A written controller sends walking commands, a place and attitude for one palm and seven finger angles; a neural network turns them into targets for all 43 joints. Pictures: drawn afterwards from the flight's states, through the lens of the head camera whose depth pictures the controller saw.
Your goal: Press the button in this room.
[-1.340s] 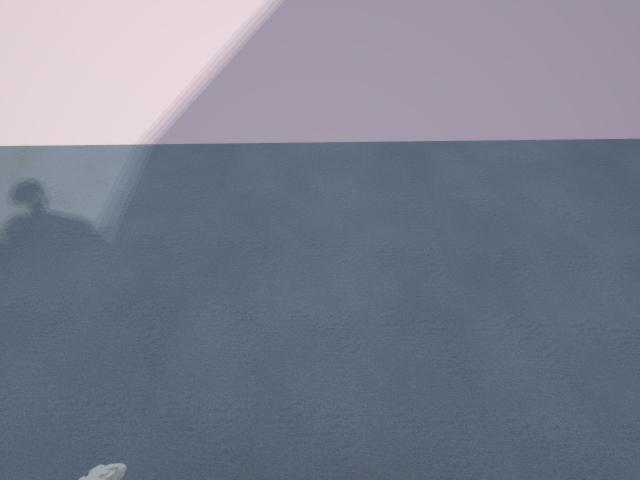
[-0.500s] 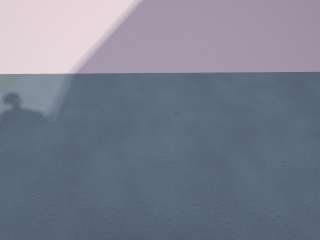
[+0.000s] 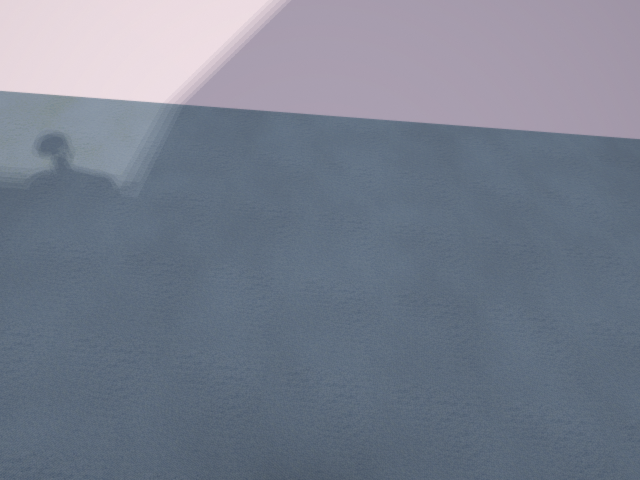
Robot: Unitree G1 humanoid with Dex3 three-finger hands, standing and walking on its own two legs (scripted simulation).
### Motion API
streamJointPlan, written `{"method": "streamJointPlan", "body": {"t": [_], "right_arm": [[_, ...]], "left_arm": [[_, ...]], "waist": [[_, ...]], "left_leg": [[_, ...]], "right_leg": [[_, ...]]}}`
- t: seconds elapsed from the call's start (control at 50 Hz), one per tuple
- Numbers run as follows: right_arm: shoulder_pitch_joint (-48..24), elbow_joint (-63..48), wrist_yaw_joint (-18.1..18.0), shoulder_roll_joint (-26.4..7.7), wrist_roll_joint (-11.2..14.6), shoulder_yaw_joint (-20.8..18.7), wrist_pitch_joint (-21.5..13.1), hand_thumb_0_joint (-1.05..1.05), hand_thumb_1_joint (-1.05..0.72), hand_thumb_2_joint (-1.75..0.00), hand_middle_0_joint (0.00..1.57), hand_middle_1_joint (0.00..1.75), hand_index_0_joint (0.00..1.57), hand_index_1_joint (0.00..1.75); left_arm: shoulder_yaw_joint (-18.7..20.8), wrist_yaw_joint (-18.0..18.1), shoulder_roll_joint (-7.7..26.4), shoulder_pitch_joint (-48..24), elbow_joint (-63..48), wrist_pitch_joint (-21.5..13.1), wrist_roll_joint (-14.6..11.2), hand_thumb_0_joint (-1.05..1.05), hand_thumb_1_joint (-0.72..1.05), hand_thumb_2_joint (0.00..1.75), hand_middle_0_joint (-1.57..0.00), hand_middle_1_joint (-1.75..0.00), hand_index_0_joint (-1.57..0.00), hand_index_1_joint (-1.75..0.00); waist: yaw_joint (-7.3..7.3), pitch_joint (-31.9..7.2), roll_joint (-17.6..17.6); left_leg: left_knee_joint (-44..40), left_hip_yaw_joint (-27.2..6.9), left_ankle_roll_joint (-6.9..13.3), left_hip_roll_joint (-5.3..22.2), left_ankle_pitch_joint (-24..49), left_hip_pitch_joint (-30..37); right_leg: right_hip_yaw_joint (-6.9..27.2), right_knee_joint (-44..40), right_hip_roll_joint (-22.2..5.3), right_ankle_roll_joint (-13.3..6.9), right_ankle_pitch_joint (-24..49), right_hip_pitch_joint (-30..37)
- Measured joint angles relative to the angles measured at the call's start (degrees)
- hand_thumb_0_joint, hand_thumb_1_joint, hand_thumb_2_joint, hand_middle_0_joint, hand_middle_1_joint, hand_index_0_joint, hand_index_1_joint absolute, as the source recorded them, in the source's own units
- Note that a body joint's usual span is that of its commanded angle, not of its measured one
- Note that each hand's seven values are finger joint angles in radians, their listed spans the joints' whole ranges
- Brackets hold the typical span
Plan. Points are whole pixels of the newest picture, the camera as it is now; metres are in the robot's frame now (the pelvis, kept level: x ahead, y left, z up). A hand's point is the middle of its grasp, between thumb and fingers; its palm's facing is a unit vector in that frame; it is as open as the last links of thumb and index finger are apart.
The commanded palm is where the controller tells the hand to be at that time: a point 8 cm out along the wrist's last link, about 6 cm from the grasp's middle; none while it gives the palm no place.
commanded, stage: turn or walk to find it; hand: left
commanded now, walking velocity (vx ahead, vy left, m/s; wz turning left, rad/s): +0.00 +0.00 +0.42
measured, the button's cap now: out of the picture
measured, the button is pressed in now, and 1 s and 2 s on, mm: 0 0 0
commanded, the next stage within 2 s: none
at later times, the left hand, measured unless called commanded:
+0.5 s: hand out of the picture -0.04 +0.18 -0.15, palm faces +0.26 -0.93 -0.26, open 7.4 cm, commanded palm none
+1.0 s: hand out of the picture -0.06 +0.22 -0.15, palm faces +0.45 -0.85 -0.26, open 7.4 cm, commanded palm none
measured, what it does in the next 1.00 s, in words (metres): steps on the spot, turning left: right foot, then left foot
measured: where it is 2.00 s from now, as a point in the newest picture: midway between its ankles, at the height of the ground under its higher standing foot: outside the picture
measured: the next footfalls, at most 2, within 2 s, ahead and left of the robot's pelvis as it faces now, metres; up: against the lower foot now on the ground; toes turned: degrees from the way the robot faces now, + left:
right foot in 0.22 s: +0.01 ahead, -0.14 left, +0.00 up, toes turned +5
left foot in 0.60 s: -0.05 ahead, +0.11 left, +0.00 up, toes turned +22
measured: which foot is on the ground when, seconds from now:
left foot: down 0.00-0.22, up 0.24-0.58, down 0.60-1.00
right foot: up 0.00-0.20, down 0.22-0.60, up 0.62-1.00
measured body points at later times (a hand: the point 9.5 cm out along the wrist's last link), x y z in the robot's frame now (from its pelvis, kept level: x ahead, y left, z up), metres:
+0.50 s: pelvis -0.03 -0.03 +0.01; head -0.01 -0.02 +0.46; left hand -0.05 +0.23 -0.13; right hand +0.09 -0.28 -0.13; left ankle -0.08 +0.10 -0.68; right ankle -0.03 -0.14 -0.73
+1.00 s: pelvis -0.06 -0.01 +0.01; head -0.04 +0.00 +0.46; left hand -0.09 +0.26 -0.13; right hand +0.10 -0.20 -0.14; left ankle -0.09 +0.09 -0.73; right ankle +0.00 -0.13 -0.71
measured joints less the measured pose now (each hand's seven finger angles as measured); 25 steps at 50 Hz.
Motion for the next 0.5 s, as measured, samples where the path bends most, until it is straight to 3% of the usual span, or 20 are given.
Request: {"method": "streamJointPlan", "body": {"t": [0.04,0.1,0.16,0.2,0.22,0.28,0.36,0.42,0.5], "right_arm": [[0.45,-0.56,-0.33,1.00,-0.02,-0.02,-0.17,0.00,-0.90,-0.89,0.20,0.30,0.20,0.30],[0.94,-1.04,-0.73,1.41,-0.13,-0.32,0.01,0.00,-0.90,-0.89,0.20,0.30,0.20,0.30],[1.19,-1.38,-0.87,0.90,-0.15,-0.98,0.36,0.00,-0.90,-0.89,0.20,0.30,0.20,0.30],[1.48,-1.69,-0.80,0.28,0.06,-1.52,0.67,0.00,-0.90,-0.89,0.20,0.30,0.20,0.30],[1.61,-1.93,-0.70,-0.16,0.28,-1.85,0.89,0.00,-0.90,-0.89,0.20,0.30,0.20,0.30],[1.16,-1.59,-0.53,-1.64,0.09,-3.18,1.97,0.00,-0.90,-0.89,0.20,0.30,0.20,0.30],[0.66,-1.29,0.01,-3.13,0.04,-4.15,2.40,0.00,-0.90,-0.89,0.20,0.30,0.20,0.30],[0.25,-1.17,0.11,-3.48,0.13,-4.24,2.58,0.00,-0.91,-0.90,0.20,0.30,0.19,0.30],[-1.29,-0.91,0.16,-3.31,0.38,-3.68,2.72,0.00,-0.91,-0.90,0.19,0.30,0.19,0.30]], "left_arm": [[0.39,0.16,-0.29,-0.20,-0.35,-0.04,-0.11,0.01,0.91,0.90,-0.20,-0.30,-0.20,-0.30],[0.77,0.21,-1.04,-0.38,-1.21,-0.47,-0.40,0.01,0.91,0.90,-0.20,-0.30,-0.20,-0.30],[0.92,0.20,-1.76,-0.42,-2.29,-0.95,-0.68,0.01,0.91,0.90,-0.20,-0.30,-0.20,-0.30],[0.94,0.20,-1.98,-0.17,-3.05,-1.47,-0.73,0.01,0.91,0.90,-0.20,-0.30,-0.20,-0.30],[1.00,0.28,-2.07,0.12,-3.43,-1.88,-0.51,0.01,0.91,0.90,-0.20,-0.30,-0.20,-0.30],[0.89,0.52,-2.87,0.93,-3.64,-2.27,0.10,0.01,0.91,0.90,-0.20,-0.30,-0.20,-0.30],[0.73,0.53,-3.21,2.60,-3.12,-2.29,0.46,0.01,0.91,0.90,-0.20,-0.30,-0.20,-0.30],[0.70,0.43,-3.11,3.36,-2.79,-2.45,0.71,0.01,0.91,0.90,-0.20,-0.30,-0.20,-0.30],[0.76,0.16,-2.67,4.21,-2.61,-2.70,1.02,0.01,0.91,0.90,-0.20,-0.30,-0.20,-0.30]], "waist": [[-0.20,0.48,0.27],[-0.41,0.68,1.58],[-0.60,0.43,2.92],[-0.57,-0.03,3.42],[-0.35,-0.29,3.65],[-0.25,-0.18,4.45],[-0.45,-0.39,3.62],[-0.35,-0.31,2.43],[0.64,0.30,0.89]], "left_leg": [[-1.58,-1.04,0.06,-0.15,1.37,0.01],[-3.99,-2.98,-0.37,-0.05,3.45,0.01],[-5.17,-4.85,-1.25,-0.16,4.88,-0.44],[-4.42,-5.94,-2.07,-0.71,5.07,-1.39],[-2.73,-6.04,-2.17,-0.89,4.23,-2.41],[11.68,-2.89,-2.36,-0.65,-6.50,-7.17],[27.28,2.16,-3.37,1.59,-6.30,-10.32],[27.38,4.25,-4.15,3.41,-6.71,-8.68],[18.51,5.95,-4.32,4.74,-9.24,-3.87]], "right_leg": [[1.04,6.33,1.15,0.10,-3.23,-1.85],[1.38,7.26,2.30,0.45,-4.55,-1.80],[1.71,0.53,2.97,0.62,-2.74,0.94],[1.72,-7.82,2.99,0.59,2.13,4.43],[1.29,-11.17,2.78,-0.83,5.21,5.61],[-0.68,-10.32,2.17,-2.80,5.84,6.17],[-2.62,-12.25,0.32,-2.69,6.10,8.38],[-4.18,-12.82,-1.16,-2.40,6.25,9.05],[-5.98,-12.09,-2.88,-1.61,5.93,8.54]]}}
